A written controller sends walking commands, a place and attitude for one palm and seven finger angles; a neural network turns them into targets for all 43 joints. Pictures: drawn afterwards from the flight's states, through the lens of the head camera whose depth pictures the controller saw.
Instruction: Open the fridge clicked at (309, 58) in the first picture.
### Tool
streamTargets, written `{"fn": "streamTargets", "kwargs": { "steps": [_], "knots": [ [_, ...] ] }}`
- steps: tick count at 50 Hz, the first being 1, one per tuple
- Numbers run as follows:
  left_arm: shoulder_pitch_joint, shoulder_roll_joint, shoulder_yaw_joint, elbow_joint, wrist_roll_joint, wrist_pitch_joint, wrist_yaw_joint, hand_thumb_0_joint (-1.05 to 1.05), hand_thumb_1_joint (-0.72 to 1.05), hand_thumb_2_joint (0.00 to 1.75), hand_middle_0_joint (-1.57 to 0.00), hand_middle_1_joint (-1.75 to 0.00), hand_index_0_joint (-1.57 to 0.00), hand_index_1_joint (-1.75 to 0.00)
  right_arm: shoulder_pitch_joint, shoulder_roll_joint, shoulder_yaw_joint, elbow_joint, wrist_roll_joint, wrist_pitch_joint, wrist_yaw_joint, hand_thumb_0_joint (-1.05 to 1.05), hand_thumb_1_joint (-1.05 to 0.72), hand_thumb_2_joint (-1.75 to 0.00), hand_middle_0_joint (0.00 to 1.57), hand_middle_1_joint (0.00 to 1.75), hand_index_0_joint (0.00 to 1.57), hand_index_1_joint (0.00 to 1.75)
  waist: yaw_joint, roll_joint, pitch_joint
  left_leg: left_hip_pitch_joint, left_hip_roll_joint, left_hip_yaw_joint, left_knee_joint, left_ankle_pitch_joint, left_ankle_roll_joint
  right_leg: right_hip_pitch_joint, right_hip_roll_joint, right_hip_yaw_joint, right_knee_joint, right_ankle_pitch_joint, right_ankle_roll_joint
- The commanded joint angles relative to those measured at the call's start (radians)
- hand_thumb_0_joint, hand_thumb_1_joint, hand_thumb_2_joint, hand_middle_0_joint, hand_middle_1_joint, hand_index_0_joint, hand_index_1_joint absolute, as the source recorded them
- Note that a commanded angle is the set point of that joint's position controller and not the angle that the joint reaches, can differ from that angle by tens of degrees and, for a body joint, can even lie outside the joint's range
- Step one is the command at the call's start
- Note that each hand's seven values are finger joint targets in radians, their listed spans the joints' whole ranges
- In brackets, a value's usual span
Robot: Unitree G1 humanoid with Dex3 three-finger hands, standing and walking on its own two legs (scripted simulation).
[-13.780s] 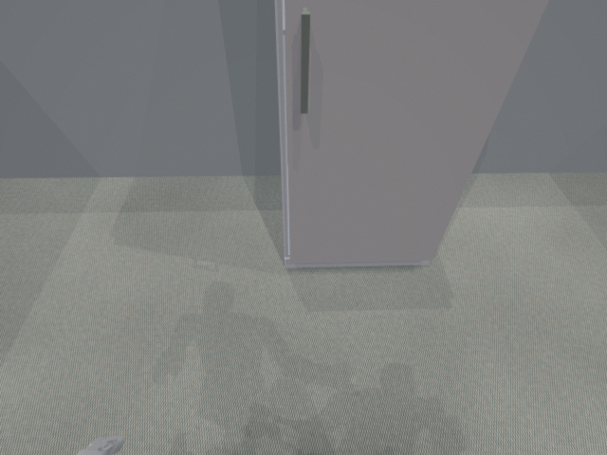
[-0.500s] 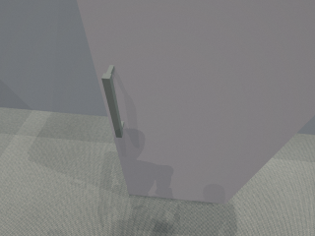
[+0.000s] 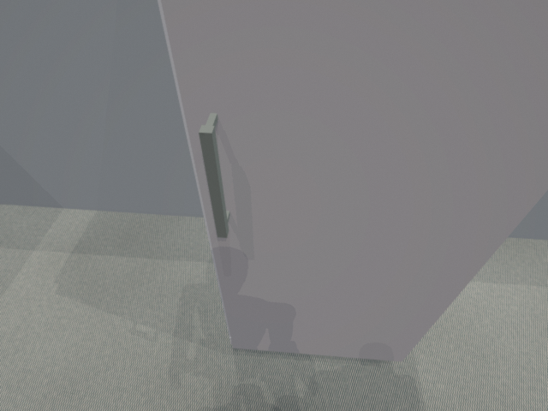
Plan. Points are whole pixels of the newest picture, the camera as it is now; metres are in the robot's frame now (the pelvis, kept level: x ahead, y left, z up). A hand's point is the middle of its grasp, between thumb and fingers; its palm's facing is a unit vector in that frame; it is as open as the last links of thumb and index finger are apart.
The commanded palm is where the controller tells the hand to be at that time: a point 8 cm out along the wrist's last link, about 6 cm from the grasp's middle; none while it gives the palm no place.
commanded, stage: look again from close up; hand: left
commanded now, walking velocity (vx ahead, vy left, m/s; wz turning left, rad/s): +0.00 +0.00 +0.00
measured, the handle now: (218, 181) +0.43 +0.12 +0.12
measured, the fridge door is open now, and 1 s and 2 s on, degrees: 0 0 0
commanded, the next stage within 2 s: raise the hand to about handle height in 0.58 s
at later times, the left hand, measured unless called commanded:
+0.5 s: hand out of the picture -0.07 +0.18 -0.17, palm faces +0.03 -0.99 -0.17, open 7.4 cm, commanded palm none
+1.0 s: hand (165, 343) +0.19 +0.15 +0.05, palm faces -0.04 -1.00 -0.02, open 7.9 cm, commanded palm +0.11 +0.24 -0.02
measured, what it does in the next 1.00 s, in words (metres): stands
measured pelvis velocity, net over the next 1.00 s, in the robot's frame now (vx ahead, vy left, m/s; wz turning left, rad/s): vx -0.03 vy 0.00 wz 0.02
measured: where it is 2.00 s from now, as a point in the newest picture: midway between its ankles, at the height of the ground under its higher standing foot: outside the picture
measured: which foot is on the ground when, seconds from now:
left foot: down 0.00-1.00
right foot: down 0.00-1.00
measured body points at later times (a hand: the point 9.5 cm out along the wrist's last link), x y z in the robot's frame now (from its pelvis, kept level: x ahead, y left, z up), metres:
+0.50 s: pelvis -0.02 +0.02 +0.01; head +0.00 +0.03 +0.46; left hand -0.07 +0.24 -0.15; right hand +0.00 -0.21 -0.15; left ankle +0.02 +0.08 -0.73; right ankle -0.07 -0.10 -0.73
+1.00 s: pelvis -0.03 +0.00 -0.03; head -0.06 -0.01 +0.42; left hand +0.19 +0.21 +0.06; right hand +0.14 -0.25 -0.10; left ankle +0.02 +0.08 -0.73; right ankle -0.03 -0.09 -0.73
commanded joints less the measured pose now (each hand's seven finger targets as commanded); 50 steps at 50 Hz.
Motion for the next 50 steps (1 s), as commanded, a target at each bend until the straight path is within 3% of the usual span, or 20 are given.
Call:
{"fn": "streamTargets", "kwargs": {
  "steps": [1,5,9,13,17,33,34,35,36,37,38,39,41,42,43,45,46,47,48,50],
  "knots": [
    [0.089,0.095,0.017,-0.028,0.006,0.009,-0.003,0.0,0.9,0.9,-0.2,-0.3,-0.2,-0.3,0.025,-0.085,-0.017,-0.055,-0.004,-0.013,0.006,0.0,-0.9,-0.9,0.2,0.3,0.2,0.3,0.02,-0.005,0.137,-0.041,0.125,-0.193,-0.188,0.087,0.018,-0.13,-0.08,0.087,-0.119,0.074,-0.04],
    [0.087,0.102,0.018,-0.028,0.005,0.019,-0.011,0.0,0.9,0.9,-0.2,-0.3,-0.2,-0.3,0.033,-0.107,-0.022,-0.055,-0.007,-0.008,0.01,0.0,-0.9,-0.9,0.2,0.3,0.2,0.3,0.016,0.018,0.122,-0.049,0.138,-0.232,-0.276,-0.116,0.017,-0.151,-0.071,0.078,-0.106,-0.013,-0.037],
    [0.11,0.103,0.015,-0.015,0.008,0.017,-0.015,0.0,0.9,0.9,-0.2,-0.3,-0.2,-0.3,0.027,-0.113,-0.024,-0.052,-0.005,-0.011,0.01,0.0,-0.9,-0.9,0.2,0.3,0.2,0.3,0.024,0.012,0.075,-0.032,0.143,-0.239,-0.3,-0.122,0.019,-0.128,-0.076,0.075,-0.106,0.023,-0.032],
    [0.127,0.104,0.012,0.005,0.008,0.009,-0.016,0.0,0.9,0.9,-0.2,-0.3,-0.2,-0.3,0.035,-0.109,-0.021,-0.037,0.0,-0.018,0.01,0.0,-0.9,-0.9,0.2,0.3,0.2,0.3,0.023,-0.006,0.031,0.016,0.141,-0.217,-0.277,-0.008,0.018,-0.117,-0.092,0.087,-0.128,0.074,-0.03],
    [0.139,0.099,0.008,0.027,0.006,0.006,-0.015,0.0,0.9,0.9,-0.2,-0.3,-0.2,-0.3,0.044,-0.102,-0.02,-0.015,0.004,-0.021,0.008,0.0,-0.9,-0.9,0.2,0.3,0.2,0.3,0.02,-0.013,0.032,0.05,0.139,-0.203,-0.265,0.072,0.016,-0.122,-0.098,0.087,-0.139,0.108,-0.024],
    [0.157,0.084,0.002,0.08,0.009,0.008,-0.011,0.0,0.9,0.9,-0.2,-0.3,-0.2,-0.3,0.03,-0.092,-0.019,0.031,0.008,-0.021,0.004,0.0,-0.9,-0.9,0.2,0.3,0.2,0.3,0.017,-0.019,0.076,0.069,0.142,-0.188,-0.281,0.11,0.009,-0.144,-0.107,0.088,-0.164,0.124,-0.013],
    [0.166,0.084,-0.005,0.078,0.029,-0.018,0.021,0.0,0.9,0.9,-0.2,-0.3,-0.2,-0.3,-0.023,-0.122,-0.011,-0.044,0.007,-0.018,0.016,0.0,-0.9,-0.9,0.2,0.3,0.2,0.3,0.018,-0.037,0.108,0.028,0.134,-0.168,-0.108,0.249,-0.026,-0.18,-0.116,0.101,-0.188,0.22,-0.012],
    [-0.504,0.298,0.082,-1.479,-0.153,-0.202,0.032,0.0,0.88,0.89,-0.2,-0.32,-0.2,-0.32,0.08,-0.285,-0.065,-0.41,0.043,-0.146,-0.022,0.0,-0.9,-0.9,0.2,0.3,0.2,0.3,-0.163,0.166,-0.392,0.41,0.062,-0.15,-0.149,0.245,-0.055,-0.225,-0.017,-0.028,-0.03,0.278,-0.006],
    [-0.42,0.369,0.144,-1.498,-0.103,-0.181,0.077,0.0,0.85,0.88,-0.2,-0.33,-0.2,-0.33,-0.019,-0.195,0.0,-0.344,0.058,-0.232,-0.049,0.0,-0.9,-0.9,0.2,0.3,0.2,0.3,-0.072,0.324,-0.364,0.43,0.123,-0.206,-0.228,0.202,-0.107,-0.303,-0.007,-0.008,0.105,0.113,-0.007],
    [-0.178,0.214,0.087,-1.292,-0.119,-0.144,0.118,0.0,0.83,0.87,-0.21,-0.34,-0.21,-0.34,-0.003,-0.206,-0.01,-0.303,0.031,-0.275,-0.044,0.0,-0.9,-0.9,0.2,0.3,0.2,0.3,-0.046,0.321,-0.347,0.353,0.13,-0.264,-0.285,0.073,-0.145,-0.36,-0.014,0.004,0.176,-0.024,-0.025],
    [0.185,-0.027,-0.062,-0.972,-0.118,-0.028,0.122,0.0,0.81,0.86,-0.21,-0.36,-0.21,-0.36,-0.002,-0.136,-0.007,-0.286,0.067,-0.277,-0.02,0.0,-0.9,-0.9,0.2,0.3,0.2,0.3,-0.043,0.177,-0.139,0.207,0.121,-0.274,-0.312,-0.041,-0.129,-0.428,-0.014,0.0,0.215,0.005,-0.024],
    [0.102,-0.036,-0.092,-1.222,-0.175,-0.039,0.107,0.0,0.78,0.85,-0.21,-0.37,-0.21,-0.37,0.014,-0.176,-0.021,-0.374,0.07,-0.281,-0.013,0.0,-0.9,-0.9,0.2,0.3,0.2,0.3,-0.038,0.202,-0.117,0.157,0.108,-0.274,-0.28,-0.081,-0.117,-0.411,-0.027,-0.012,0.196,0.014,-0.011],
    [0.088,-0.018,-0.087,-1.269,-0.168,-0.111,0.069,0.0,0.74,0.83,-0.21,-0.4,-0.21,-0.4,-0.049,-0.195,-0.027,-0.437,0.069,-0.318,-0.026,0.0,-0.9,-0.9,0.2,0.3,0.2,0.3,-0.032,0.099,-0.105,0.071,0.082,-0.238,-0.17,-0.152,-0.085,-0.37,-0.019,-0.016,0.093,0.03,-0.006],
    [0.093,0.004,-0.051,-1.179,-0.164,-0.141,0.048,0.0,0.71,0.82,-0.21,-0.42,-0.21,-0.42,-0.054,-0.212,-0.034,-0.452,0.046,-0.312,-0.024,0.0,-0.9,-0.9,0.2,0.3,0.2,0.3,-0.052,-0.049,-0.059,-0.009,0.066,-0.218,-0.098,-0.164,-0.072,-0.403,-0.008,-0.024,0.035,0.001,-0.007],
    [0.152,-0.008,-0.01,-1.04,-0.182,-0.182,0.009,0.0,0.69,0.81,-0.22,-0.43,-0.22,-0.43,-0.064,-0.217,-0.047,-0.464,0.036,-0.302,-0.021,0.0,-0.9,-0.9,0.2,0.3,0.2,0.3,-0.044,-0.201,-0.006,-0.099,0.054,-0.196,-0.035,-0.156,-0.068,-0.45,-0.007,-0.031,0.02,-0.05,-0.005],
    [0.325,0.004,0.071,-0.865,-0.228,-0.298,-0.119,0.0,0.64,0.79,-0.22,-0.47,-0.22,-0.47,-0.11,-0.219,-0.066,-0.495,0.033,-0.279,-0.01,0.0,-0.9,-0.9,0.2,0.3,0.2,0.3,0.008,-0.425,0.029,-0.289,0.041,-0.147,0.081,-0.126,-0.073,-0.535,0.0,-0.034,0.073,-0.146,-0.004],
    [0.415,0.049,0.116,-0.817,-0.239,-0.355,-0.197,0.0,0.62,0.78,-0.22,-0.48,-0.22,-0.48,-0.123,-0.221,-0.08,-0.511,0.042,-0.265,0.005,0.0,-0.9,-0.9,0.2,0.3,0.2,0.3,0.044,-0.452,0.049,-0.335,0.034,-0.12,0.103,-0.089,-0.077,-0.526,-0.006,-0.004,0.07,-0.141,-0.01],
    [0.37,0.069,0.114,-0.838,-0.265,-0.402,-0.281,0.0,0.6,0.77,-0.22,-0.5,-0.22,-0.5,-0.158,-0.234,-0.083,-0.556,0.041,-0.257,0.015,0.0,-0.9,-0.9,0.2,0.3,0.2,0.3,0.033,-0.446,0.043,-0.371,0.017,-0.096,0.139,-0.078,-0.079,-0.51,-0.02,0.03,0.083,-0.121,-0.006],
    [0.342,0.146,0.184,-0.831,-0.279,-0.422,-0.355,0.0,0.57,0.76,-0.22,-0.51,-0.22,-0.51,-0.19,-0.252,-0.091,-0.611,0.048,-0.247,0.018,0.0,-0.9,-0.9,0.2,0.3,0.2,0.3,0.03,-0.408,0.035,-0.389,0.002,-0.075,0.171,-0.092,-0.079,-0.482,-0.036,0.069,0.088,-0.109,0.002],
    [0.351,0.22,0.278,-0.843,-0.284,-0.368,-0.404,0.0,0.53,0.74,-0.23,-0.54,-0.23,-0.54,-0.238,-0.238,-0.085,-0.686,0.069,-0.221,0.012,0.0,-0.9,-0.9,0.2,0.3,0.2,0.3,0.076,-0.223,-0.025,-0.374,-0.021,-0.05,0.179,-0.084,-0.061,-0.427,-0.047,0.102,0.098,-0.082,0.003]
  ]
}}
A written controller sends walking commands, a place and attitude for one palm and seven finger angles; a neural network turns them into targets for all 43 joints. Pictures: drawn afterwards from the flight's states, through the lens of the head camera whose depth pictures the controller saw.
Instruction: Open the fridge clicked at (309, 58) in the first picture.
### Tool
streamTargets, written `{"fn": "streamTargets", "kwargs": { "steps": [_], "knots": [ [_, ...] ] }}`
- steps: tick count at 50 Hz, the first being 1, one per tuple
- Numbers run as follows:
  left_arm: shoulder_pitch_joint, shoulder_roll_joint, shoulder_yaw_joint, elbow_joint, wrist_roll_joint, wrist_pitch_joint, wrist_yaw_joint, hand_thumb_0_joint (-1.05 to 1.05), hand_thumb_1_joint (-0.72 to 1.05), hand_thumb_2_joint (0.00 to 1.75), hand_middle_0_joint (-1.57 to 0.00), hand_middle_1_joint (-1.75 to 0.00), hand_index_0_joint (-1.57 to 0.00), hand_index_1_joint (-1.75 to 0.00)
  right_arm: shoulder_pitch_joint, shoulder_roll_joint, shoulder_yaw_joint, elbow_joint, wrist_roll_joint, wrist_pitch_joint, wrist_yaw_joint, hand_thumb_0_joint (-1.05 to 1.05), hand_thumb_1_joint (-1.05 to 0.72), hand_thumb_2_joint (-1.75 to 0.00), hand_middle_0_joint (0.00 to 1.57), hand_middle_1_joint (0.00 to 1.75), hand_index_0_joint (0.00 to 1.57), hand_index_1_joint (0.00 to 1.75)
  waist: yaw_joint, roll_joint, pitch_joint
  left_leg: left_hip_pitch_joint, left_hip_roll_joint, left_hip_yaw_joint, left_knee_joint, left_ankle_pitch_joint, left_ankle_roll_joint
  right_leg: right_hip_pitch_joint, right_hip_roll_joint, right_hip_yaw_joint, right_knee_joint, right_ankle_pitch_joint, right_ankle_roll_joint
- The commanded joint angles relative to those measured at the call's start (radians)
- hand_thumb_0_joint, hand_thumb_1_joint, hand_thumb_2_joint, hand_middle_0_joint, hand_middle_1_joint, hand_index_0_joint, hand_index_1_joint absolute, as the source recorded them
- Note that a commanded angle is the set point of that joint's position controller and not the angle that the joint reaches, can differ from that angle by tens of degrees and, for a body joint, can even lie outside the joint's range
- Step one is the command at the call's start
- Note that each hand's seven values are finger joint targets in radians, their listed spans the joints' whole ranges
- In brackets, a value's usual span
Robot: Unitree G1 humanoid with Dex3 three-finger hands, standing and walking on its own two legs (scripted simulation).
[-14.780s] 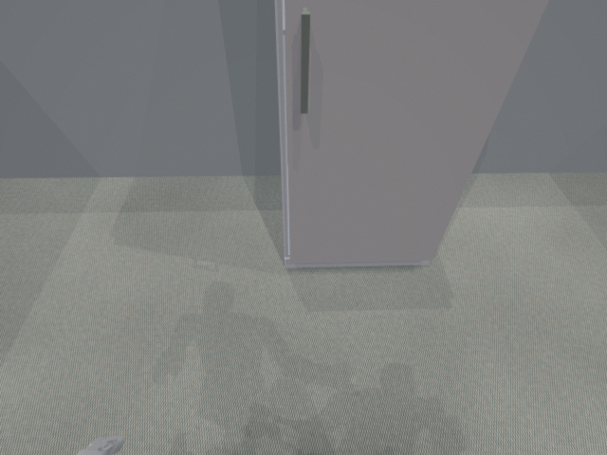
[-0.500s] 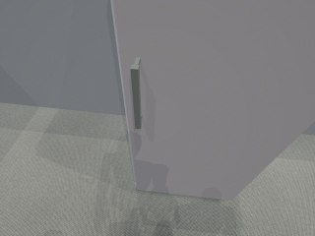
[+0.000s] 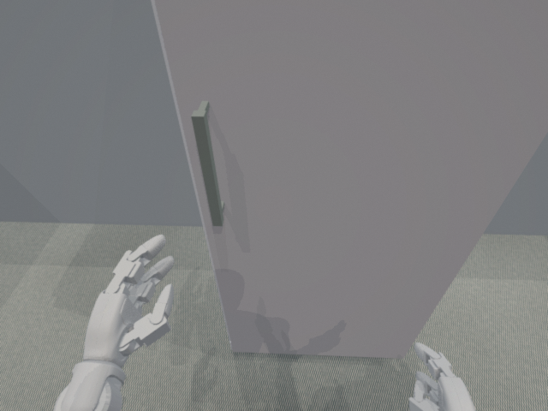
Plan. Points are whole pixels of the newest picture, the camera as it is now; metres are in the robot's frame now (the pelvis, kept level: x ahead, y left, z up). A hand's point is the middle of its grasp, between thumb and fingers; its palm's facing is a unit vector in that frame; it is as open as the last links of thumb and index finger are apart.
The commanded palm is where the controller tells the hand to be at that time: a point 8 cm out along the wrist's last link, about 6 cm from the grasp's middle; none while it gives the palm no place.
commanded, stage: raise the hand to about handle height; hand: left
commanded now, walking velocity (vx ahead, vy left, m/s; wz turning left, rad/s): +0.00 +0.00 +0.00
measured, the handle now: (211, 169) +0.46 +0.11 +0.15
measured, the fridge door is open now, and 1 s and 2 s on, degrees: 0 0 0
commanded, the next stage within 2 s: move the hooked fingers beside the handle in 1.78 s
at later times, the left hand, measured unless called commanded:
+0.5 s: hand (133, 321) +0.24 +0.20 +0.05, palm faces -0.09 -0.99 -0.06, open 11.0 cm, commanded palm +0.20 +0.27 +0.07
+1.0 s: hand (39, 272) +0.26 +0.29 +0.15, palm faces +0.05 -0.99 -0.10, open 13.6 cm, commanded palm +0.23 +0.33 +0.14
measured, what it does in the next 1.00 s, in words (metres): stands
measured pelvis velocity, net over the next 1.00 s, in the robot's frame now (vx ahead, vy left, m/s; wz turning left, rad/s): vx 0.02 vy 0.03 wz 0.04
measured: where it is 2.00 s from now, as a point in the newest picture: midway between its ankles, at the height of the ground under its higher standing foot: outside the picture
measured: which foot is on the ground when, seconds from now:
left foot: down 0.00-1.00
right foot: down 0.00-1.00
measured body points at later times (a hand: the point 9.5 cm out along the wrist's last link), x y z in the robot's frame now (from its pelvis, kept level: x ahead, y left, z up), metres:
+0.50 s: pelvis +0.02 -0.02 -0.01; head +0.06 -0.03 +0.44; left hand +0.24 +0.25 +0.06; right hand +0.20 -0.23 -0.10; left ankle +0.06 +0.07 -0.70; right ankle +0.00 -0.09 -0.70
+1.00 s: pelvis +0.02 +0.03 +0.02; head +0.01 +0.03 +0.47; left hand +0.25 +0.34 +0.16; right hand +0.22 -0.20 -0.03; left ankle +0.06 +0.07 -0.70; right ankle +0.00 -0.09 -0.70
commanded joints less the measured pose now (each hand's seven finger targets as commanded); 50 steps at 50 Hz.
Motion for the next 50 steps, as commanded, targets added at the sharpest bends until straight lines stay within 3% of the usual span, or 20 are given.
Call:
{"fn": "streamTargets", "kwargs": {
  "steps": [1,3,6,7,9,11,14,16,17,20,21,23,27,31,35,36,39,41,44,50],
  "knots": [
    [0.325,0.231,0.243,0.095,-0.039,0.049,-0.142,0.0,0.5,0.73,-0.23,-0.55,-0.23,-0.55,-0.179,-0.154,-0.074,-0.292,0.029,0.002,-0.011,0.0,-0.9,-0.9,0.2,0.3,0.2,0.3,0.144,-0.105,0.106,-0.081,-0.005,-0.049,-0.037,-0.036,-0.053,-0.038,-0.056,0.097,-0.204,-0.039,0.016],
    [0.202,0.24,0.259,-0.117,-0.07,0.066,-0.112,0.0,0.46,0.71,-0.23,-0.58,-0.23,-0.58,-0.173,-0.132,-0.062,-0.332,0.025,0.027,-0.026,0.0,-0.9,-0.9,0.2,0.3,0.2,0.3,0.132,0.007,0.067,-0.063,0.005,-0.05,-0.037,-0.054,-0.048,-0.07,-0.043,0.091,-0.188,-0.079,0.008],
    [0.026,0.317,0.321,-0.502,-0.064,-0.085,-0.014,0.0,0.39,0.68,-0.24,-0.63,-0.24,-0.63,-0.079,-0.093,-0.067,-0.328,-0.008,0.013,-0.035,0.0,-0.9,-0.9,0.2,0.3,0.2,0.3,0.093,0.169,-0.097,0.018,0.041,-0.079,0.015,0.027,-0.029,-0.099,-0.011,0.093,-0.116,0.012,0.002],
    [-0.004,0.309,0.287,-0.621,-0.054,-0.153,0.005,0.0,0.36,0.67,-0.24,-0.64,-0.24,-0.64,-0.064,-0.082,-0.064,-0.318,-0.012,0.006,-0.036,0.0,-0.9,-0.9,0.2,0.3,0.2,0.3,0.077,0.238,-0.168,0.067,0.047,-0.089,0.03,0.076,-0.021,-0.097,0.002,0.086,-0.086,0.065,-0.007],
    [0.015,0.24,0.188,-0.633,-0.062,-0.221,0.005,0.0,0.32,0.65,-0.24,-0.68,-0.24,-0.68,-0.039,-0.082,-0.053,-0.273,-0.008,-0.019,-0.037,0.0,-0.9,-0.9,0.2,0.3,0.2,0.3,0.028,0.28,-0.18,0.125,0.053,-0.106,0.061,0.117,-0.017,-0.154,0.013,0.073,-0.077,0.11,-0.005],
    [-0.036,0.173,0.087,-0.586,-0.067,-0.244,-0.031,0.0,0.27,0.63,-0.25,-0.7,-0.25,-0.7,-0.037,-0.108,-0.039,-0.241,-0.005,-0.052,-0.045,0.0,-0.9,-0.9,0.2,0.3,0.2,0.3,-0.03,0.236,-0.124,0.122,0.06,-0.131,0.091,0.103,-0.009,-0.207,0.009,0.077,-0.088,0.115,0.011],
    [-0.03,0.18,0.056,-0.347,-0.086,-0.205,-0.131,0.0,0.2,0.6,-0.25,-0.75,-0.25,-0.75,-0.029,-0.141,-0.033,-0.191,0.013,-0.083,-0.06,0.0,-0.9,-0.9,0.2,0.3,0.2,0.3,-0.072,0.018,0.048,-0.037,0.062,-0.152,0.126,-0.029,-0.006,-0.249,-0.009,0.123,-0.152,0.021,0.05],
    [-0.011,0.247,0.132,-0.141,-0.082,-0.102,-0.196,0.0,0.15,0.58,-0.25,-0.78,-0.25,-0.78,-0.02,-0.155,-0.038,-0.181,0.026,-0.068,-0.071,0.0,-0.9,-0.9,0.2,0.3,0.2,0.3,-0.044,-0.128,0.089,-0.121,0.056,-0.141,0.126,-0.055,-0.004,-0.211,-0.03,0.188,-0.22,-0.034,0.081],
    [-0.008,0.274,0.161,-0.12,-0.084,-0.045,-0.227,0.0,0.13,0.57,-0.25,-0.8,-0.25,-0.8,-0.025,-0.162,-0.04,-0.202,0.032,-0.057,-0.076,0.0,-0.9,-0.9,0.2,0.3,0.2,0.3,-0.016,-0.148,0.03,-0.126,0.05,-0.126,0.112,-0.04,-0.003,-0.153,-0.046,0.205,-0.226,-0.02,0.088],
    [0.02,0.393,0.321,-0.14,-0.125,0.127,-0.275,0.0,0.06,0.54,-0.26,-0.84,-0.26,-0.84,-0.067,-0.154,-0.036,-0.259,0.039,-0.031,-0.083,0.0,-0.9,-0.9,0.2,0.3,0.2,0.3,0.068,-0.123,-0.144,-0.05,0.038,-0.124,0.05,0.08,-0.003,0.069,-0.084,0.206,-0.217,0.2,0.105],
    [0.049,0.438,0.408,-0.152,-0.148,0.156,-0.262,0.0,0.04,0.53,-0.26,-0.86,-0.26,-0.86,-0.076,-0.148,-0.035,-0.264,0.034,-0.023,-0.081,0.0,-0.9,-0.9,0.2,0.3,0.2,0.3,0.102,-0.099,-0.203,-0.026,0.039,-0.126,0.045,0.135,-0.008,0.135,-0.089,0.204,-0.197,0.306,0.117],
    [0.059,0.42,0.484,-0.285,-0.205,0.149,-0.216,0.0,-0.01,0.51,-0.27,-0.88,-0.27,-0.88,-0.074,-0.111,-0.024,-0.283,0.026,-0.021,-0.075,0.0,-0.9,-0.9,0.2,0.3,0.2,0.3,0.129,-0.078,-0.297,0.034,0.042,-0.13,0.021,0.233,-0.017,0.24,-0.088,0.171,-0.158,0.594,0.128],
    [0.087,0.29,0.407,-0.375,-0.211,0.063,-0.144,0.0,-0.1,0.47,-0.27,-0.94,-0.27,-0.94,-0.045,-0.091,-0.027,-0.254,0.021,-0.051,-0.055,0.0,-0.9,-0.9,0.2,0.3,0.2,0.3,0.099,-0.026,-0.179,0.125,0.044,-0.112,-0.029,0.309,-0.02,0.154,-0.041,0.082,-0.146,0.719,0.097],
    [0.059,0.229,0.262,-0.26,-0.142,0.089,-0.189,0.0,-0.2,0.43,-0.28,-1.0,-0.28,-1.0,-0.008,-0.135,-0.044,-0.224,0.023,-0.063,-0.044,0.0,-0.9,-0.9,0.2,0.3,0.2,0.3,0.041,-0.016,-0.028,0.18,0.055,-0.126,-0.055,0.316,-0.012,-0.041,0.004,0.014,-0.165,0.493,0.074],
    [-0.054,0.356,0.313,-0.294,-0.142,0.15,-0.246,0.0,-0.29,0.39,-0.29,-1.07,-0.29,-1.07,0.003,-0.164,-0.048,-0.238,0.036,-0.076,-0.067,0.0,-0.9,-0.9,0.2,0.3,0.2,0.3,0.044,0.006,-0.101,0.226,0.059,-0.137,-0.099,0.261,-0.008,-0.006,0.0,0.012,-0.213,0.353,0.051],
    [-0.092,0.414,0.357,-0.331,-0.138,0.149,-0.236,0.0,-0.31,0.38,-0.29,-1.08,-0.29,-1.08,-0.004,-0.17,-0.047,-0.234,0.032,-0.076,-0.074,0.0,-0.9,-0.9,0.2,0.3,0.2,0.3,0.055,0.014,-0.122,0.246,0.061,-0.139,-0.103,0.281,-0.008,0.021,0.002,0.013,-0.213,0.361,0.043],
    [-0.155,0.451,0.422,-0.447,-0.157,0.114,-0.19,0.0,-0.38,0.35,-0.29,-1.12,-0.29,-1.12,-0.018,-0.144,-0.032,-0.249,0.029,-0.088,-0.081,0.0,-0.9,-0.9,0.2,0.3,0.2,0.3,0.076,0.083,-0.206,0.347,0.068,-0.16,-0.144,0.341,-0.022,0.063,0.007,-0.016,-0.206,0.342,0.018],
    [-0.174,0.451,0.441,-0.452,-0.166,0.097,-0.153,0.0,-0.43,0.33,-0.29,-1.15,-0.29,-1.15,-0.017,-0.142,-0.023,-0.23,0.024,-0.089,-0.079,0.0,-0.9,-0.9,0.2,0.3,0.2,0.3,0.083,0.104,-0.175,0.373,0.078,-0.179,-0.166,0.354,-0.04,0.055,0.017,-0.029,-0.212,0.307,0.008],
    [-0.222,0.396,0.383,-0.353,-0.166,0.131,-0.157,0.0,-0.5,0.3,-0.3,-1.2,-0.3,-1.2,-0.027,-0.148,-0.015,-0.212,0.032,-0.083,-0.074,0.0,-0.9,-0.9,0.2,0.3,0.2,0.3,0.059,0.143,-0.064,0.385,0.094,-0.22,-0.218,0.262,-0.061,0.003,0.017,-0.043,-0.243,0.224,0.012],
    [-0.357,0.427,0.329,-0.15,-0.123,0.356,-0.242,0.0,-0.5,0.3,-0.3,-1.2,-0.3,-1.2,-0.051,-0.172,-0.006,-0.239,0.051,-0.055,-0.093,0.0,-0.9,-0.9,0.2,0.3,0.2,0.3,0.056,0.059,0.056,0.323,0.093,-0.252,-0.323,-0.001,-0.049,0.007,0.009,-0.033,-0.309,0.145,0.018]
  ]
}}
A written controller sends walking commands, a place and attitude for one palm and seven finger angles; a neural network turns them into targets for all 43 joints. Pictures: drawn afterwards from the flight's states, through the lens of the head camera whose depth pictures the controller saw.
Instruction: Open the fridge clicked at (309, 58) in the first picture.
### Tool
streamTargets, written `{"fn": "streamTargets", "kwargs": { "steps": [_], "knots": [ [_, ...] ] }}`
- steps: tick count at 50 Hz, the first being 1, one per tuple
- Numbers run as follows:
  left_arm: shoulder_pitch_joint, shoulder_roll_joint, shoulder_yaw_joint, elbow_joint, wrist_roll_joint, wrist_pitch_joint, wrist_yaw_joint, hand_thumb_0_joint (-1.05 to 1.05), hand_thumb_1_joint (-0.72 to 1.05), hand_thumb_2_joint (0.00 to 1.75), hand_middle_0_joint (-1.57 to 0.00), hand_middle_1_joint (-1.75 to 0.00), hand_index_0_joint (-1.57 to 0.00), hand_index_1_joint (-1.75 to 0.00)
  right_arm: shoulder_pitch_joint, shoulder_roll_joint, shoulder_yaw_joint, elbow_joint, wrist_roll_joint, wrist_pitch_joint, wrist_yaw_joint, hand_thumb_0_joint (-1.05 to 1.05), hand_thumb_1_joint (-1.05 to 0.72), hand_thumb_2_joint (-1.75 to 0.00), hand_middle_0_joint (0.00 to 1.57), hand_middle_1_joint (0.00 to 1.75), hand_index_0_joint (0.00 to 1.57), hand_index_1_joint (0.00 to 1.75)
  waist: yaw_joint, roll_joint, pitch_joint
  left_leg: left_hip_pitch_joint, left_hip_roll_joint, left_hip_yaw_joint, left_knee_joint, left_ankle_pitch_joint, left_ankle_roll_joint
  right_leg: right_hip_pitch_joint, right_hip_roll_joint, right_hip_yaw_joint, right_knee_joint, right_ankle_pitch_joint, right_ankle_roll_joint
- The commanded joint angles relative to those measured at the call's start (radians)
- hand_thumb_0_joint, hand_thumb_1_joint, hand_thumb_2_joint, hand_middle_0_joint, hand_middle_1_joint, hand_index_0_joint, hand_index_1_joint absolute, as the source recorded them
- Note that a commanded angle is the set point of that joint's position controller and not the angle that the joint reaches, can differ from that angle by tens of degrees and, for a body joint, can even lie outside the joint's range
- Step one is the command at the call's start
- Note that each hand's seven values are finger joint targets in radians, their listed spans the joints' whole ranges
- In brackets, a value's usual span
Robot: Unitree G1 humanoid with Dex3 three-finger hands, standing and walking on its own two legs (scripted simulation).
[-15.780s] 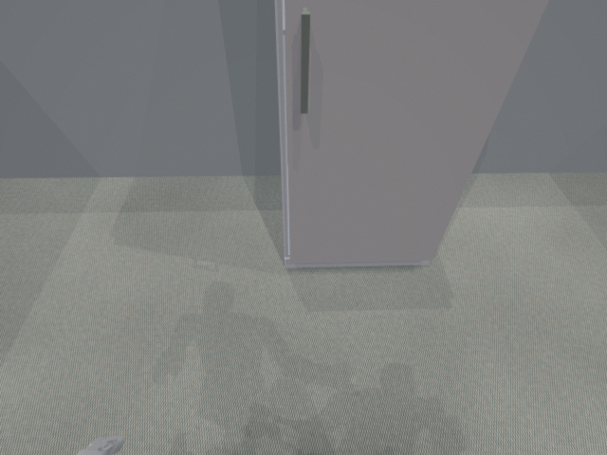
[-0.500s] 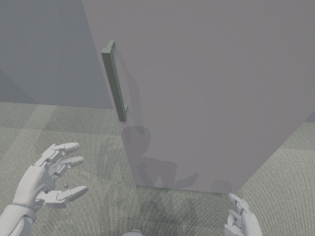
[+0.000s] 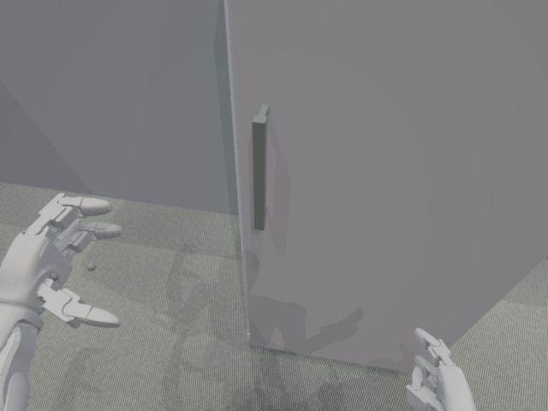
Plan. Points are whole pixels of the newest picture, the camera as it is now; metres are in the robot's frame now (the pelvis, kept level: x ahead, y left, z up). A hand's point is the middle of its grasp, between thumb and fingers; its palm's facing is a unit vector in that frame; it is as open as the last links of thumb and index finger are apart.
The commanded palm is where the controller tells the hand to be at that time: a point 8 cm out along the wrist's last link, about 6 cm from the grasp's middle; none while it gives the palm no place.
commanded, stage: raise the hand to about handle height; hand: left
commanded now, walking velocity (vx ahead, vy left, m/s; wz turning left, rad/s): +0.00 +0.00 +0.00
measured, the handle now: (262, 173) +0.44 +0.07 +0.13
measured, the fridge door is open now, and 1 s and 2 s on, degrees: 0 0 0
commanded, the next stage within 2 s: move the hooked fingers beside the handle in 0.78 s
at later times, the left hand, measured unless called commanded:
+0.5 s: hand (79, 253) +0.26 +0.27 +0.14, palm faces -0.04 -1.00 -0.09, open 14.0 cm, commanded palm +0.22 +0.32 +0.16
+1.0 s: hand (94, 236) +0.27 +0.25 +0.16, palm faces +0.02 -1.00 -0.09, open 13.9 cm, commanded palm +0.25 +0.30 +0.16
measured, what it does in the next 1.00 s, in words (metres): stands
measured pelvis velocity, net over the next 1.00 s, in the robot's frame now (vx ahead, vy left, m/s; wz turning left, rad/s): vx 0.00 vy -0.03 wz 0.01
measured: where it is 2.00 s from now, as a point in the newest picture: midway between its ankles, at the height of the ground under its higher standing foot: outside the picture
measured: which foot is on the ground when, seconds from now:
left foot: down 0.00-1.00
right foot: down 0.00-1.00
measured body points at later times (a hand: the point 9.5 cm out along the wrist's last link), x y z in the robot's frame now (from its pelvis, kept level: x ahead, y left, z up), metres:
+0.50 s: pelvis -0.02 +0.00 +0.01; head -0.02 +0.00 +0.46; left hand +0.25 +0.33 +0.15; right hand +0.15 -0.24 -0.05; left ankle +0.04 +0.05 -0.72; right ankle -0.03 -0.12 -0.72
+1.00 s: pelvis +0.00 -0.03 +0.01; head -0.01 -0.04 +0.46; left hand +0.27 +0.31 +0.16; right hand +0.18 -0.27 -0.05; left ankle +0.04 +0.05 -0.72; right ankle -0.03 -0.12 -0.72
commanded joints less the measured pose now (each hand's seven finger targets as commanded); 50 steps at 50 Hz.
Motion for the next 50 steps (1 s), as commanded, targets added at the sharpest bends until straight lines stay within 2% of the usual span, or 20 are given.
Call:
{"fn": "streamTargets", "kwargs": {
  "steps": [1,4,7,10,15,17,19,20,21,24,25,26,29,32,35,36,39,41,44,50],
  "knots": [
    [-0.237,0.222,0.056,-0.079,0.014,0.098,-0.047,0.0,-0.5,0.3,-0.3,-1.2,-0.3,-1.2,-0.075,-0.16,-0.058,-0.155,0.012,-0.033,-0.026,0.0,-0.9,-0.9,0.2,0.3,0.2,0.3,-0.015,0.036,-0.026,0.229,0.095,-0.201,-0.234,-0.009,-0.085,-0.14,0.001,0.01,-0.117,0.09,-0.015],
    [-0.365,0.295,0.121,-0.151,0.009,0.089,-0.046,0.0,-0.5,0.3,-0.3,-1.2,-0.3,-1.2,-0.095,-0.149,-0.046,-0.166,0.004,-0.041,-0.033,0.0,-0.9,-0.9,0.2,0.3,0.2,0.3,-0.011,0.033,-0.097,0.293,0.095,-0.225,-0.257,-0.033,-0.082,-0.113,0.002,0.012,-0.123,0.078,-0.016],
    [-0.44,0.353,0.182,-0.219,0.0,0.027,-0.028,0.0,-0.5,0.3,-0.3,-1.2,-0.3,-1.2,-0.104,-0.139,-0.033,-0.155,-0.005,-0.055,-0.034,0.0,-0.9,-0.9,0.2,0.3,0.2,0.3,-0.001,0.095,-0.154,0.373,0.103,-0.248,-0.281,-0.041,-0.098,-0.102,0.005,0.022,-0.131,0.076,-0.019],
    [-0.461,0.341,0.179,-0.151,0.001,0.015,-0.034,0.0,-0.5,0.3,-0.3,-1.2,-0.3,-1.2,-0.102,-0.14,-0.027,-0.127,-0.004,-0.067,-0.037,0.0,-0.9,-0.9,0.2,0.3,0.2,0.3,-0.006,0.149,-0.106,0.39,0.114,-0.284,-0.314,-0.093,-0.114,-0.12,0.0,0.023,-0.135,0.072,-0.018],
    [-0.44,0.313,0.123,0.091,0.02,0.141,-0.096,0.0,-0.5,0.3,-0.3,-1.2,-0.3,-1.2,-0.081,-0.155,-0.032,-0.113,0.012,-0.056,-0.041,0.0,-0.9,-0.9,0.2,0.3,0.2,0.3,-0.017,0.055,-0.004,0.28,0.091,-0.239,-0.325,-0.146,-0.084,-0.103,-0.006,0.017,-0.172,0.06,-0.017],
    [-0.416,0.284,0.089,0.125,0.023,0.18,-0.121,0.0,-0.5,0.3,-0.3,-1.2,-0.3,-1.2,-0.08,-0.159,-0.037,-0.126,0.019,-0.055,-0.032,0.0,-0.9,-0.9,0.2,0.3,0.2,0.3,-0.017,0.019,-0.008,0.263,0.083,-0.219,-0.312,-0.134,-0.074,-0.1,-0.007,0.018,-0.179,0.064,-0.018],
    [-0.433,0.299,0.092,0.068,0.019,0.182,-0.133,0.0,-0.5,0.3,-0.3,-1.2,-0.3,-1.2,-0.091,-0.16,-0.038,-0.144,0.016,-0.061,-0.026,0.0,-0.9,-0.9,0.2,0.3,0.2,0.3,-0.013,0.025,-0.055,0.285,0.076,-0.217,-0.292,-0.101,-0.068,-0.095,-0.008,0.021,-0.169,0.077,-0.018],
    [-0.446,0.316,0.109,0.016,0.013,0.168,-0.132,0.0,-0.5,0.3,-0.3,-1.2,-0.3,-1.2,-0.099,-0.158,-0.039,-0.151,0.014,-0.067,-0.023,0.0,-0.9,-0.9,0.2,0.3,0.2,0.3,-0.009,0.043,-0.085,0.308,0.074,-0.214,-0.282,-0.071,-0.067,-0.086,-0.007,0.023,-0.167,0.088,-0.02],
    [-0.45,0.339,0.131,-0.029,0.009,0.144,-0.125,0.0,-0.5,0.3,-0.3,-1.2,-0.3,-1.2,-0.101,-0.153,-0.037,-0.151,0.01,-0.071,-0.018,0.0,-0.9,-0.9,0.2,0.3,0.2,0.3,-0.006,0.012,-0.108,0.323,0.078,-0.209,-0.271,-0.027,-0.065,-0.068,-0.002,0.023,-0.172,0.103,-0.022],
    [-0.474,0.402,0.208,-0.163,-0.002,0.062,-0.088,0.0,-0.5,0.3,-0.3,-1.2,-0.3,-1.2,-0.096,-0.15,-0.041,-0.151,-0.001,-0.089,-0.017,0.0,-0.9,-0.9,0.2,0.3,0.2,0.3,0.004,0.09,-0.187,0.408,0.086,-0.221,-0.276,0.031,-0.076,-0.057,0.001,0.023,-0.172,0.119,-0.022],
    [-0.466,0.41,0.231,-0.172,-0.006,0.039,-0.073,0.0,-0.5,0.3,-0.3,-1.2,-0.3,-1.2,-0.095,-0.147,-0.041,-0.143,-0.003,-0.093,-0.017,0.0,-0.9,-0.9,0.2,0.3,0.2,0.3,0.005,0.108,-0.178,0.423,0.091,-0.225,-0.281,0.041,-0.081,-0.059,0.001,0.022,-0.175,0.123,-0.023],
    [-0.454,0.441,0.258,-0.162,0.0,0.027,-0.057,0.0,-0.5,0.3,-0.3,-1.2,-0.3,-1.2,-0.089,-0.149,-0.038,-0.128,-0.009,-0.091,-0.016,0.0,-0.9,-0.9,0.2,0.3,0.2,0.3,0.011,0.086,-0.159,0.399,0.091,-0.213,-0.283,0.053,-0.08,-0.043,0.004,0.023,-0.185,0.131,-0.025],
    [-0.424,0.371,0.221,-0.065,0.003,0.042,-0.052,0.0,-0.5,0.3,-0.3,-1.2,-0.3,-1.2,-0.078,-0.146,-0.042,-0.107,-0.003,-0.087,-0.022,0.0,-0.9,-0.9,0.2,0.3,0.2,0.3,-0.004,0.128,-0.074,0.357,0.084,-0.19,-0.291,0.039,-0.075,-0.053,0.0,0.022,-0.199,0.124,-0.024],
    [-0.419,0.322,0.158,0.009,0.018,0.098,-0.068,0.0,-0.5,0.3,-0.3,-1.2,-0.3,-1.2,-0.072,-0.153,-0.046,-0.102,0.006,-0.077,-0.024,0.0,-0.9,-0.9,0.2,0.3,0.2,0.3,-0.012,0.127,-0.017,0.317,0.076,-0.171,-0.29,0.033,-0.071,-0.056,-0.004,0.023,-0.212,0.13,-0.024],
    [-0.434,0.302,0.117,0.003,0.018,0.128,-0.094,0.0,-0.5,0.3,-0.3,-1.2,-0.3,-1.2,-0.077,-0.156,-0.048,-0.119,0.011,-0.074,-0.027,0.0,-0.9,-0.9,0.2,0.3,0.2,0.3,-0.021,0.076,-0.061,0.334,0.071,-0.167,-0.268,0.063,-0.061,-0.054,-0.006,0.025,-0.209,0.145,-0.018],
    [-0.432,0.305,0.113,-0.008,0.017,0.123,-0.101,0.0,-0.5,0.3,-0.3,-1.2,-0.3,-1.2,-0.077,-0.154,-0.049,-0.119,0.01,-0.073,-0.026,0.0,-0.9,-0.9,0.2,0.3,0.2,0.3,-0.019,0.04,-0.081,0.346,0.071,-0.155,-0.25,0.111,-0.055,-0.037,-0.005,0.031,-0.216,0.168,-0.019],
    [-0.44,0.356,0.171,-0.046,0.001,0.09,-0.109,0.0,-0.5,0.3,-0.3,-1.2,-0.3,-1.2,-0.085,-0.153,-0.049,-0.126,0.004,-0.077,-0.025,0.0,-0.9,-0.9,0.2,0.3,0.2,0.3,-0.012,0.014,-0.146,0.366,0.062,-0.145,-0.224,0.178,-0.048,-0.018,-0.003,0.036,-0.208,0.201,-0.017],
    [-0.441,0.383,0.202,-0.054,-0.006,0.059,-0.102,0.0,-0.5,0.3,-0.3,-1.2,-0.3,-1.2,-0.086,-0.151,-0.048,-0.113,0.002,-0.076,-0.022,0.0,-0.9,-0.9,0.2,0.3,0.2,0.3,-0.009,-0.001,-0.139,0.362,0.063,-0.134,-0.216,0.195,-0.047,-0.008,-0.004,0.039,-0.213,0.213,-0.017],
    [-0.436,0.374,0.217,-0.026,-0.016,0.045,-0.098,0.0,-0.5,0.3,-0.3,-1.2,-0.3,-1.2,-0.088,-0.147,-0.047,-0.11,0.003,-0.074,-0.023,0.0,-0.9,-0.9,0.2,0.3,0.2,0.3,-0.005,0.036,-0.135,0.36,0.056,-0.125,-0.214,0.211,-0.048,-0.008,-0.004,0.038,-0.205,0.238,-0.016],
    [-0.477,0.362,0.174,0.111,0.0,0.097,-0.117,0.0,-0.5,0.3,-0.3,-1.2,-0.3,-1.2,-0.079,-0.157,-0.049,-0.098,0.012,-0.05,-0.03,0.0,-0.9,-0.9,0.2,0.3,0.2,0.3,-0.028,0.041,-0.052,0.281,0.049,-0.104,-0.19,0.165,-0.043,-0.048,-0.019,0.065,-0.215,0.218,-0.003]
  ]
}}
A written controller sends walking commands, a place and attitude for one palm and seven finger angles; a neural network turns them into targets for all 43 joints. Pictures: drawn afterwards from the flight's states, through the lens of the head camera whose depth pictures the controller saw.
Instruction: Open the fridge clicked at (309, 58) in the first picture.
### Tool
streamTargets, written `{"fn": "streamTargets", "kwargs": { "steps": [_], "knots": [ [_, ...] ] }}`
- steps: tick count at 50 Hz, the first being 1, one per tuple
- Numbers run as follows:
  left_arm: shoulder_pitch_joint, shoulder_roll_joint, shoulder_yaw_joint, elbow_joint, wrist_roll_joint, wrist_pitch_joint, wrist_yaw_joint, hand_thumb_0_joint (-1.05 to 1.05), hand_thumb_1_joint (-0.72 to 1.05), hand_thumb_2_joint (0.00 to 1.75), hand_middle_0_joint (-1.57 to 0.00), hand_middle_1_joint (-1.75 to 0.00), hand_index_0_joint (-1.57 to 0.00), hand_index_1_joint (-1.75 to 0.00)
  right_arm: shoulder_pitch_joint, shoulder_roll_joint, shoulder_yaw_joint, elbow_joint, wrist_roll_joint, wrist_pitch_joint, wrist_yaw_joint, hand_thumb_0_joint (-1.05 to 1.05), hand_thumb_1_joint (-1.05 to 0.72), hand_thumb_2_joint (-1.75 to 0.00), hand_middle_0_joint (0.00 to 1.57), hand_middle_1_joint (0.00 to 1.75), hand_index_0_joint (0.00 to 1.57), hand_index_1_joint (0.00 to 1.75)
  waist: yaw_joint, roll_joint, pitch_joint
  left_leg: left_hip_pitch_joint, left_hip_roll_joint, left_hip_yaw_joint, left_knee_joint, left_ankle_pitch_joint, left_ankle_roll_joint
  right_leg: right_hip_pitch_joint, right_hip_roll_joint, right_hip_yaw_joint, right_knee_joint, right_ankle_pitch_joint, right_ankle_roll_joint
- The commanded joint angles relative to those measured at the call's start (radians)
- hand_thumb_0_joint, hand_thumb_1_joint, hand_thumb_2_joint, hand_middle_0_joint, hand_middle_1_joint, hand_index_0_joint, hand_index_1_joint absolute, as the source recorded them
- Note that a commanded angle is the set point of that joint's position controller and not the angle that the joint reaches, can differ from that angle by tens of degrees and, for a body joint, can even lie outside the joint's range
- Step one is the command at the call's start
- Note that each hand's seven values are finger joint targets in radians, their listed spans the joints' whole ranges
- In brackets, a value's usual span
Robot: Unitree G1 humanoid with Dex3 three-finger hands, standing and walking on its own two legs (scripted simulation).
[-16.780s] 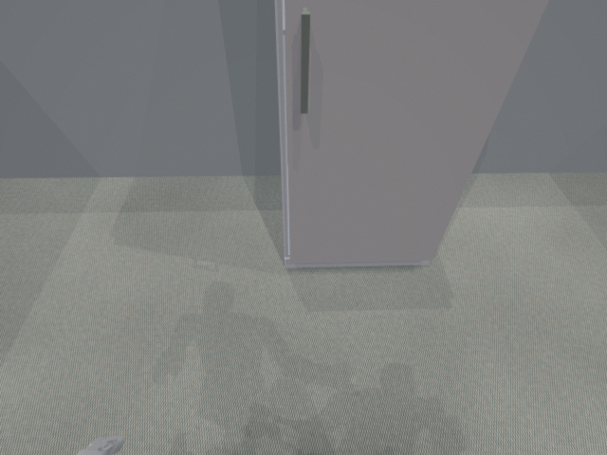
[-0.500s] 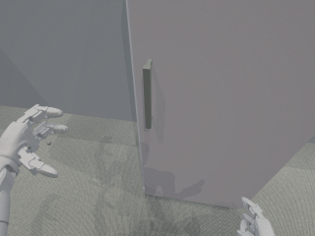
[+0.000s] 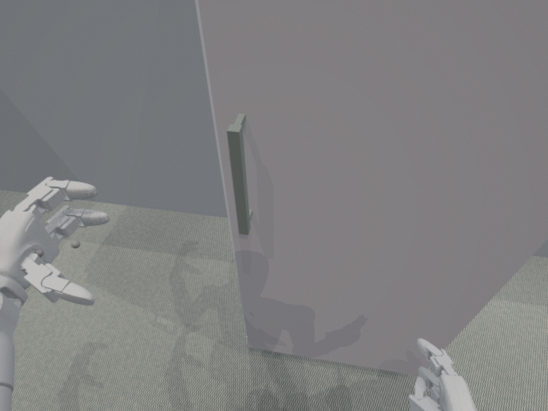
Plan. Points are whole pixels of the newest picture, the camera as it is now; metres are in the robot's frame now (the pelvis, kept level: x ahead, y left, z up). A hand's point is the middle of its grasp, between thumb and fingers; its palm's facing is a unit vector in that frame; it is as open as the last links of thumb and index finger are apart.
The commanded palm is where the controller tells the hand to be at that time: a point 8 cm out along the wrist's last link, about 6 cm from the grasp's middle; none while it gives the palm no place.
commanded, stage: move the hooked fingers beside the handle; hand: left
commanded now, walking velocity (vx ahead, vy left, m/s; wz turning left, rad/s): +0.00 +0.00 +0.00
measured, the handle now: (243, 179) +0.44 +0.09 +0.12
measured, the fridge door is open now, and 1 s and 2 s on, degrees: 0 0 0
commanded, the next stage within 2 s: none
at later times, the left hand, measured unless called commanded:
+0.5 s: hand (118, 230) +0.31 +0.25 +0.13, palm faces -0.03 -1.00 -0.06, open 14.0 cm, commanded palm +0.29 +0.29 +0.14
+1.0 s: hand (156, 214) +0.35 +0.21 +0.13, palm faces -0.06 -1.00 -0.02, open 14.0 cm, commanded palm +0.33 +0.25 +0.13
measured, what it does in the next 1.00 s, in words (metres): stands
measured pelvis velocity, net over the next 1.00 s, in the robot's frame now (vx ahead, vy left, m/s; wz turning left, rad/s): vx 0.01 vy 0.01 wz -0.01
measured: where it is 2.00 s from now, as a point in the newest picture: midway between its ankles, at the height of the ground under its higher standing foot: outside the picture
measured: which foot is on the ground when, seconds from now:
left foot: down 0.00-1.00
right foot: down 0.00-1.00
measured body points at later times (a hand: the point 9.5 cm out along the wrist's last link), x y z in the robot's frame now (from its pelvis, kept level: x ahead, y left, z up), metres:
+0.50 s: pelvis +0.01 -0.01 +0.00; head +0.01 -0.02 +0.45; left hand +0.31 +0.30 +0.13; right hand +0.16 -0.26 -0.08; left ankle +0.04 +0.08 -0.73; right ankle -0.03 -0.09 -0.73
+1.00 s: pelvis +0.01 +0.01 +0.00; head +0.01 +0.00 +0.45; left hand +0.34 +0.26 +0.13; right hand +0.16 -0.24 -0.08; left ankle +0.04 +0.08 -0.73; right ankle -0.03 -0.09 -0.73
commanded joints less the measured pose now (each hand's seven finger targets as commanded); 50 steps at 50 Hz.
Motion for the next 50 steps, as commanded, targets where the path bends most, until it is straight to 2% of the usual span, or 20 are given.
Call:
{"fn": "streamTargets", "kwargs": {
  "steps": [1,5,6,8,12,15,16,19,22,25,26,30,33,36,37,40,41,44,46,50],
  "knots": [
    [-0.304,0.294,0.08,-0.122,-0.011,-0.027,-0.01,0.0,-0.5,0.3,-0.3,-1.2,-0.3,-1.2,-0.081,-0.145,-0.07,-0.143,0.006,-0.036,-0.016,0.0,-0.9,-0.9,0.2,0.3,0.2,0.3,-0.03,0.014,-0.108,0.166,0.042,-0.077,-0.041,0.117,-0.007,-0.14,-0.043,0.085,-0.096,0.185,0.038],
    [-0.394,0.273,0.042,-0.189,-0.017,-0.066,-0.019,0.0,-0.5,0.3,-0.3,-1.2,-0.3,-1.2,-0.089,-0.137,-0.069,-0.163,0.006,-0.043,-0.021,0.0,-0.9,-0.9,0.2,0.3,0.2,0.3,-0.037,0.054,-0.199,0.217,0.034,-0.083,-0.024,0.153,-0.001,-0.124,-0.039,0.08,-0.073,0.222,0.036],
    [-0.376,0.297,0.062,-0.185,-0.016,-0.077,-0.013,0.0,-0.5,0.3,-0.3,-1.2,-0.3,-1.2,-0.082,-0.139,-0.071,-0.156,0.004,-0.042,-0.019,0.0,-0.9,-0.9,0.2,0.3,0.2,0.3,-0.033,0.021,-0.206,0.209,0.04,-0.077,-0.013,0.172,0.0,-0.109,-0.042,0.088,-0.072,0.248,0.039],
    [-0.362,0.3,0.083,-0.208,-0.022,-0.096,-0.004,0.0,-0.5,0.3,-0.3,-1.2,-0.3,-1.2,-0.084,-0.134,-0.072,-0.161,0.002,-0.045,-0.016,0.0,-0.9,-0.9,0.2,0.3,0.2,0.3,-0.022,0.046,-0.254,0.229,0.035,-0.077,-0.012,0.2,0.001,-0.09,-0.041,0.085,-0.057,0.284,0.037],
    [-0.256,0.296,0.117,-0.111,-0.021,-0.071,0.016,0.0,-0.5,0.3,-0.3,-1.2,-0.3,-1.2,-0.076,-0.14,-0.076,-0.153,0.003,-0.034,-0.008,0.0,-0.9,-0.9,0.2,0.3,0.2,0.3,-0.006,-0.02,-0.207,0.161,0.035,-0.064,-0.011,0.205,-0.001,-0.079,-0.048,0.091,-0.049,0.331,0.049],
    [-0.264,0.284,0.103,-0.085,-0.016,-0.032,0.027,0.0,-0.5,0.3,-0.3,-1.2,-0.3,-1.2,-0.081,-0.14,-0.076,-0.162,0.01,-0.021,-0.006,0.0,-0.9,-0.9,0.2,0.3,0.2,0.3,-0.007,0.01,-0.159,0.141,0.035,-0.062,-0.015,0.177,-0.005,-0.112,-0.051,0.089,-0.054,0.3,0.052],
    [-0.272,0.284,0.091,-0.107,-0.009,-0.029,0.03,0.0,-0.5,0.3,-0.3,-1.2,-0.3,-1.2,-0.078,-0.143,-0.079,-0.163,0.01,-0.016,-0.004,0.0,-0.9,-0.9,0.2,0.3,0.2,0.3,-0.007,-0.006,-0.168,0.142,0.039,-0.055,-0.008,0.193,-0.003,-0.098,-0.054,0.093,-0.051,0.317,0.055],
    [-0.301,0.249,0.055,-0.174,-0.008,-0.03,0.04,0.0,-0.5,0.3,-0.3,-1.2,-0.3,-1.2,-0.086,-0.131,-0.077,-0.185,0.011,-0.016,-0.004,0.0,-0.9,-0.9,0.2,0.3,0.2,0.3,-0.013,0.045,-0.189,0.173,0.037,-0.056,-0.007,0.203,-0.002,-0.117,-0.046,0.084,-0.046,0.314,0.049],
    [-0.34,0.245,0.05,-0.195,-0.012,-0.062,0.053,0.0,-0.5,0.3,-0.3,-1.2,-0.3,-1.2,-0.071,-0.135,-0.08,-0.172,0.007,-0.013,-0.008,0.0,-0.9,-0.9,0.2,0.3,0.2,0.3,-0.029,-0.015,-0.201,0.172,0.041,-0.058,-0.002,0.197,0.002,-0.116,-0.041,0.084,-0.044,0.311,0.051],
    [-0.387,0.212,0.018,-0.208,-0.01,-0.082,0.064,0.0,-0.5,0.3,-0.3,-1.2,-0.3,-1.2,-0.071,-0.13,-0.078,-0.164,0.008,-0.017,-0.014,0.0,-0.9,-0.9,0.2,0.3,0.2,0.3,-0.038,0.039,-0.207,0.21,0.04,-0.064,-0.009,0.192,-0.001,-0.144,-0.036,0.072,-0.041,0.274,0.041],
    [-0.377,0.231,0.028,-0.207,-0.005,-0.082,0.071,0.0,-0.5,0.3,-0.3,-1.2,-0.3,-1.2,-0.061,-0.134,-0.082,-0.154,0.007,-0.015,-0.014,0.0,-0.9,-0.9,0.2,0.3,0.2,0.3,-0.035,0.002,-0.214,0.206,0.046,-0.063,-0.003,0.199,0.001,-0.132,-0.04,0.078,-0.044,0.283,0.043],
    [-0.394,0.176,-0.025,-0.207,0.011,-0.064,0.092,0.0,-0.5,0.3,-0.3,-1.2,-0.3,-1.2,-0.074,-0.127,-0.076,-0.158,0.01,-0.012,-0.013,0.0,-0.9,-0.9,0.2,0.3,0.2,0.3,-0.034,0.051,-0.21,0.221,0.044,-0.078,-0.024,0.18,-0.006,-0.155,-0.038,0.061,-0.042,0.238,0.033],
    [-0.392,0.135,-0.062,-0.196,0.018,-0.043,0.114,0.0,-0.5,0.3,-0.3,-1.2,-0.3,-1.2,-0.077,-0.125,-0.074,-0.157,0.008,-0.006,-0.009,0.0,-0.9,-0.9,0.2,0.3,0.2,0.3,-0.033,0.03,-0.185,0.213,0.046,-0.086,-0.034,0.168,-0.006,-0.162,-0.039,0.057,-0.046,0.222,0.029],
    [-0.361,0.174,-0.026,-0.169,0.026,-0.034,0.141,0.0,-0.5,0.3,-0.3,-1.2,-0.3,-1.2,-0.07,-0.132,-0.076,-0.151,0.005,0.007,-0.007,0.0,-0.9,-0.9,0.2,0.3,0.2,0.3,-0.022,-0.038,-0.193,0.193,0.051,-0.079,-0.034,0.17,-0.005,-0.139,-0.041,0.061,-0.051,0.228,0.03],
    [-0.387,0.14,-0.051,-0.183,0.027,-0.034,0.146,0.0,-0.5,0.3,-0.3,-1.2,-0.3,-1.2,-0.077,-0.127,-0.074,-0.159,0.005,0.01,-0.006,0.0,-0.9,-0.9,0.2,0.3,0.2,0.3,-0.027,-0.036,-0.203,0.194,0.047,-0.077,-0.037,0.176,-0.004,-0.136,-0.04,0.06,-0.047,0.239,0.031],
    [-0.433,0.138,-0.052,-0.198,0.034,-0.045,0.17,0.0,-0.5,0.3,-0.3,-1.2,-0.3,-1.2,-0.085,-0.121,-0.071,-0.16,0.005,0.015,-0.004,0.0,-0.9,-0.9,0.2,0.3,0.2,0.3,-0.026,0.004,-0.206,0.218,0.051,-0.088,-0.047,0.175,-0.013,-0.149,-0.037,0.053,-0.042,0.214,0.026],
    [-0.444,0.122,-0.081,-0.209,0.043,-0.051,0.175,0.0,-0.5,0.3,-0.3,-1.2,-0.3,-1.2,-0.082,-0.123,-0.07,-0.155,0.003,0.018,-0.003,0.0,-0.9,-0.9,0.2,0.3,0.2,0.3,-0.03,-0.015,-0.211,0.219,0.054,-0.084,-0.043,0.182,-0.01,-0.141,-0.039,0.056,-0.044,0.216,0.025],
    [-0.516,0.079,-0.128,-0.216,0.054,-0.061,0.194,0.0,-0.5,0.3,-0.3,-1.2,-0.3,-1.2,-0.085,-0.117,-0.066,-0.151,0.003,0.021,-0.003,0.0,-0.9,-0.9,0.2,0.3,0.2,0.3,-0.045,0.044,-0.196,0.246,0.056,-0.1,-0.057,0.15,-0.017,-0.179,-0.036,0.052,-0.046,0.169,0.021],
    [-0.536,0.065,-0.149,-0.169,0.062,-0.059,0.205,0.0,-0.5,0.3,-0.3,-1.2,-0.3,-1.2,-0.071,-0.122,-0.069,-0.134,0.003,0.027,-0.004,0.0,-0.9,-0.9,0.2,0.3,0.2,0.3,-0.056,-0.012,-0.181,0.235,0.062,-0.102,-0.059,0.123,-0.014,-0.185,-0.037,0.054,-0.057,0.15,0.023],
    [-0.597,0.039,-0.182,-0.117,0.076,-0.046,0.222,0.0,-0.5,0.3,-0.3,-1.2,-0.3,-1.2,-0.073,-0.123,-0.066,-0.132,0.004,0.042,-0.004,0.0,-0.9,-0.9,0.2,0.3,0.2,0.3,-0.059,0.016,-0.177,0.237,0.061,-0.118,-0.078,0.072,-0.023,-0.208,-0.038,0.05,-0.051,0.111,0.02]
  ]
}}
